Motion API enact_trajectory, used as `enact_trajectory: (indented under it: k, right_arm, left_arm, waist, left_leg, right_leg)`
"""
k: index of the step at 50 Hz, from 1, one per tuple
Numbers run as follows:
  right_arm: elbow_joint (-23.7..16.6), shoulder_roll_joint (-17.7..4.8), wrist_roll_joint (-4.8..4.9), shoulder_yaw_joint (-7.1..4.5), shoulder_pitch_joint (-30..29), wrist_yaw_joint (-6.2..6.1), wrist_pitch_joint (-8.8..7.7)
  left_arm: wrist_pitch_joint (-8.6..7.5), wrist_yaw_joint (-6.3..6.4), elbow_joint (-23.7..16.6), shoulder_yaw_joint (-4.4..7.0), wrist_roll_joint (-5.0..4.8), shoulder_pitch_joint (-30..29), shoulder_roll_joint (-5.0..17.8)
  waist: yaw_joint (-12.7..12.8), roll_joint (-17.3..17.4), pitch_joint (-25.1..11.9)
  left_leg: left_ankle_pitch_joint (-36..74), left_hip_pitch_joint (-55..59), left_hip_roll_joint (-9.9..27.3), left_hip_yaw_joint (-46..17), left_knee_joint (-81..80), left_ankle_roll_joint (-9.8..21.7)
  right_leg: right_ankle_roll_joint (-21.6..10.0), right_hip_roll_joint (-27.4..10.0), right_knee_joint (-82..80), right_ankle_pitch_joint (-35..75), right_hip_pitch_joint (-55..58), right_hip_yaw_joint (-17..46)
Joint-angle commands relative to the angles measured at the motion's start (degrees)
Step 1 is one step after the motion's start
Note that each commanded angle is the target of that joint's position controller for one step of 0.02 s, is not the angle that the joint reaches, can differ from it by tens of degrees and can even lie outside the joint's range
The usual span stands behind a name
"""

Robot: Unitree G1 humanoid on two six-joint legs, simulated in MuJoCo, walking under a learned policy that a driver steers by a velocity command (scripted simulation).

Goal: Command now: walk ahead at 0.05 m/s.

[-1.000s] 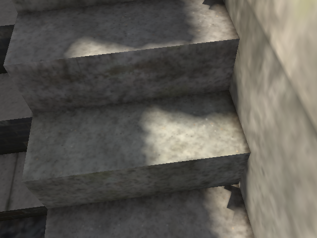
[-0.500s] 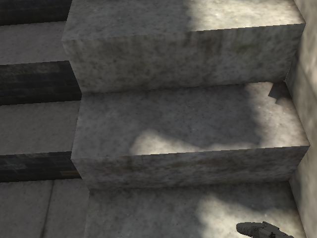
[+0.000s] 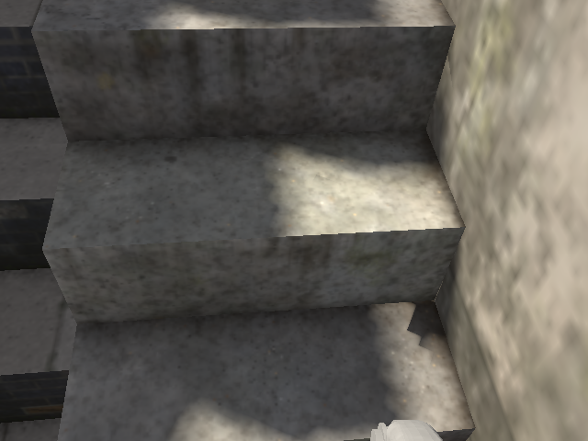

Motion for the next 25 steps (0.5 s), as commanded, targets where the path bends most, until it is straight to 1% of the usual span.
enact_trajectory:
  k: [1, 2, 3, 4, 5, 6, 7, 8, 9, 10, 11, 12, 13, 14, 15, 16, 17, 18, 19, 20, 21, 22, 23, 24, 25]
  right_arm:
    - [-5.7, -8.3, -0.37, -1.85, -5.5, -1.07, 2.43]
    - [-5.2, -10.9, 2.05, -2.49, -3.6, 0.54, 4.03]
    - [-4.7, -11.4, 4.71, -2.80, -0.1, 1.23, 4.14]
    - [-6.4, -11.4, 5.67, -2.96, -1.3, 2.40, 3.15]
    - [-7.0, -10.9, 5.92, -2.76, -5.9, 3.86, 3.31]
    - [-5.3, -7.1, 6.09, -2.59, -6.1, 6.02, 3.74]
    - [-5.7, -4.3, 4.71, -2.37, -4.4, 6.57, 3.64]
    - [-6.2, -1.8, 2.44, -2.05, -4.5, 6.55, 4.43]
    - [-5.5, -0.9, -0.81, -1.37, -4.8, 6.41, 5.35]
    - [-5.6, -1.2, -2.57, -0.79, -5.3, 6.00, 6.35]
    - [-5.8, -1.9, -2.99, -0.84, -5.7, 5.73, 7.10]
    - [-6.4, -2.4, -2.67, -1.05, -6.3, 5.54, 7.84]
    - [-7.5, -3.3, -2.21, -1.23, -6.1, 5.28, 8.63]
    - [-7.9, -3.3, -1.61, -1.26, -5.4, 5.00, 9.20]
    - [-8.6, -3.1, -2.01, -0.95, -3.5, 4.32, 10.06]
    - [-9.0, -3.2, -1.80, -0.77, -2.6, 3.96, 10.63]
    - [-9.5, -3.7, -1.67, -0.64, -1.6, 3.84, 10.89]
    - [-9.4, -3.6, -1.67, -0.66, -0.5, 3.44, 10.82]
    - [-8.8, -4.0, -0.81, -1.17, 0.7, 3.63, 10.75]
    - [-8.8, -4.1, -0.61, -1.31, 1.4, 3.22, 10.72]
    - [-8.8, -3.4, -0.45, -1.24, 1.4, 3.07, 10.76]
    - [-9.9, -1.1, -1.12, -0.41, 1.8, 2.31, 11.46]
    - [-9.3, 0.1, -1.41, -0.13, 3.2, 2.08, 11.72]
    - [-9.2, -0.4, -0.85, -0.46, 7.0, 1.71, 11.57]
    - [-9.2, 0.1, 0.14, 0.04, 5.5, 2.32, 11.60]
  left_arm:
    - [-1.79, -1.06, -8.1, -2.40, -0.79, -5.7, -1.5]
    - [-1.52, -1.26, -7.2, -2.16, -2.45, -0.9, 0.3]
    - [-1.62, 0.07, -4.2, -0.89, -2.80, 7.3, 2.2]
    - [-1.31, 1.76, -2.4, 1.29, -2.66, 16.4, 7.0]
    - [-0.41, 3.70, -1.1, 2.95, -1.13, 21.4, 12.4]
    - [-0.35, 4.34, -3.6, 2.20, 1.74, 15.0, 14.7]
    - [-1.46, 3.93, -5.8, 1.86, 2.75, 8.9, 14.9]
    - [-2.12, 3.46, -5.4, 1.29, 2.18, 4.2, 12.0]
    - [-3.03, 3.47, -5.0, -0.23, 1.33, 0.6, 6.4]
    - [-3.49, 3.54, -5.6, -0.78, 0.85, -2.2, 3.5]
    - [-3.87, 3.55, -6.1, -1.13, 0.37, -1.7, 2.4]
    - [-4.23, 3.60, -6.4, -1.18, 0.38, -1.4, 2.6]
    - [-4.64, 3.57, -6.6, -0.75, 0.50, -2.0, 3.8]
    - [-4.84, 3.44, -7.2, -0.80, 0.59, -2.4, 4.4]
    - [-5.20, 3.62, -6.8, -0.11, 0.71, -4.0, 5.6]
    - [-5.25, 3.66, -7.4, -0.17, 1.02, -5.4, 6.0]
    - [-5.24, 3.82, -7.8, -0.13, 1.02, -6.3, 6.3]
    - [-4.91, 4.11, -8.8, 0.03, 1.17, -8.9, 7.2]
    - [-4.15, 4.44, -8.9, 0.28, 1.78, -10.1, 8.2]
    - [-4.37, 4.70, -9.1, 0.46, 1.52, -9.5, 9.1]
    - [-4.24, 4.91, -8.7, 0.68, 1.40, -8.3, 9.4]
    - [-3.94, 5.28, -8.6, 0.25, 1.71, -6.8, 8.1]
    - [-3.39, 5.50, -8.2, 0.29, 1.35, -6.7, 7.5]
    - [-2.59, 6.68, -8.2, 0.03, 1.29, -7.2, 5.1]
    - [-1.64, 6.74, -7.4, -0.03, 1.17, -5.2, 2.6]
  waist:
    - [2.0, 13.8, -4.7]
    - [3.2, 12.7, -7.9]
    - [5.9, 5.0, -13.2]
    - [10.4, -4.7, -20.6]
    - [15.2, -19.5, -23.3]
    - [12.0, -16.7, -24.5]
    - [7.8, -11.8, -23.0]
    - [3.0, -8.7, -16.9]
    - [0.0, -3.8, -7.2]
    - [-0.7, -2.9, -5.4]
    - [-0.1, -1.5, -5.9]
    - [-0.4, -0.8, -5.7]
    - [-1.0, -1.3, -5.9]
    - [-1.9, -1.7, -6.1]
    - [-3.4, -3.5, -5.3]
    - [-4.5, -5.0, -5.6]
    - [-5.3, -6.6, -6.1]
    - [-6.2, -9.0, -7.0]
    - [-7.2, -9.4, -8.7]
    - [-6.8, -9.6, -11.0]
    - [-6.0, -9.8, -11.8]
    - [-5.0, -11.9, -9.6]
    - [-5.2, -11.0, -9.3]
    - [-6.3, -10.0, -6.9]
    - [-4.5, -4.7, -5.1]
  left_leg:
    - [25.5, 1.1, 5.5, -2.9, -6.6, 12.4]
    - [33.4, -2.0, 0.5, -1.8, -6.8, 13.0]
    - [44.7, -5.0, -3.9, -2.6, 2.4, 10.7]
    - [32.9, -15.4, -7.7, -6.1, 13.3, 5.7]
    - [2.0, -22.7, -12.7, -8.4, 32.6, 2.9]
    - [-8.5, -23.7, -19.2, -20.5, 59.9, -0.2]
    - [-7.1, -25.9, -22.0, -26.7, 77.6, -2.4]
    - [-4.5, -29.0, -20.1, -26.4, 79.6, -1.6]
    - [-3.0, -34.2, -18.5, -23.7, 74.0, 0.2]
    - [-1.4, -35.0, -17.7, -23.3, 74.4, 1.6]
    - [1.0, -33.9, -19.2, -20.3, 75.5, 1.7]
    - [3.4, -33.2, -20.2, -18.7, 76.6, 1.7]
    - [6.1, -32.1, -20.4, -17.9, 78.0, 2.1]
    - [7.1, -31.4, -20.8, -16.8, 78.0, 2.4]
    - [7.1, -31.2, -19.2, -17.0, 73.7, 3.3]
    - [6.8, -29.6, -18.2, -15.6, 68.3, 4.0]
    - [5.7, -27.5, -16.6, -14.0, 60.7, 4.8]
    - [7.1, -25.0, -15.5, -12.5, 57.1, 5.6]
    - [7.4, -20.0, -12.7, -9.2, 49.3, 6.7]
    - [8.1, -15.8, -11.8, -6.5, 45.2, 8.3]
    - [8.3, -13.0, -9.8, -5.9, 38.0, 10.2]
    - [9.1, -11.8, -9.3, -3.7, 30.6, 10.8]
    - [11.5, -10.0, -8.3, -2.9, 22.4, 12.4]
    - [13.3, -9.2, -6.9, -3.4, 11.0, 15.3]
    - [15.1, -10.6, -6.8, -5.9, 6.7, 16.8]
  right_leg:
    - [-0.7, -5.0, -30.4, -5.6, 11.4, 0.3]
    - [0.9, 1.6, -46.6, -10.6, 27.0, -9.6]
    - [2.1, 5.7, -57.3, 5.8, 46.4, -5.4]
    - [1.6, 3.4, -60.8, 18.7, 64.0, 4.2]
    - [-3.2, -6.5, -70.5, 16.5, 63.0, 21.0]
    - [-6.8, -11.8, -73.3, 6.9, 53.2, 32.3]
    - [-8.2, -14.0, -70.7, 4.5, 44.6, 34.9]
    - [-7.1, -12.6, -64.6, 0.9, 37.3, 28.9]
    - [-6.4, -12.3, -57.9, -0.8, 30.4, 22.6]
    - [-6.0, -11.0, -52.1, -2.7, 27.7, 20.1]
    - [-5.9, -10.5, -51.6, -3.8, 26.4, 17.9]
    - [-6.2, -10.5, -52.6, -4.2, 24.4, 16.8]
    - [-6.6, -11.2, -53.3, -4.6, 22.5, 16.8]
    - [-6.8, -11.5, -54.2, -4.7, 21.3, 16.0]
    - [-5.8, -11.9, -54.7, -3.7, 20.9, 15.6]
    - [-5.0, -11.7, -55.1, -3.5, 20.4, 14.2]
    - [-4.3, -11.7, -55.5, -4.1, 20.7, 13.4]
    - [-4.3, -11.9, -55.4, -2.8, 20.3, 13.8]
    - [-4.1, -11.7, -54.3, -0.7, 20.2, 12.7]
    - [-4.1, -12.4, -54.6, -0.8, 21.3, 13.6]
    - [-4.1, -12.7, -55.3, -3.5, 22.8, 14.3]
    - [-3.7, -11.0, -51.8, -4.1, 22.9, 11.1]
    - [-3.4, -9.6, -48.8, -5.5, 23.7, 9.2]
    - [-3.0, -4.0, -39.1, -1.0, 24.6, 1.7]
    - [-1.8, 1.8, -26.3, -1.5, 24.9, -4.1]
Velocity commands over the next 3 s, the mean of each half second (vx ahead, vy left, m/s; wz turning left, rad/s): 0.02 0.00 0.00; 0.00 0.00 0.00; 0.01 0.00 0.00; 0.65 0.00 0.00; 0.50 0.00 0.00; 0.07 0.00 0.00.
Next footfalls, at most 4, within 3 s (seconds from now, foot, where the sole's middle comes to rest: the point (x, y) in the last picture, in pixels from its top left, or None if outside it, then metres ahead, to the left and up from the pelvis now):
0.02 right None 0.11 -0.16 -0.59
0.52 left None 0.00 0.13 -0.79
0.82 right None -0.07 -0.08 -0.78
1.02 left None -0.08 0.14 -0.79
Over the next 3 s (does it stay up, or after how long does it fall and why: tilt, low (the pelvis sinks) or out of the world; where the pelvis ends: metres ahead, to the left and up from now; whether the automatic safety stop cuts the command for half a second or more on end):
stays up -0.06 0.09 -0.01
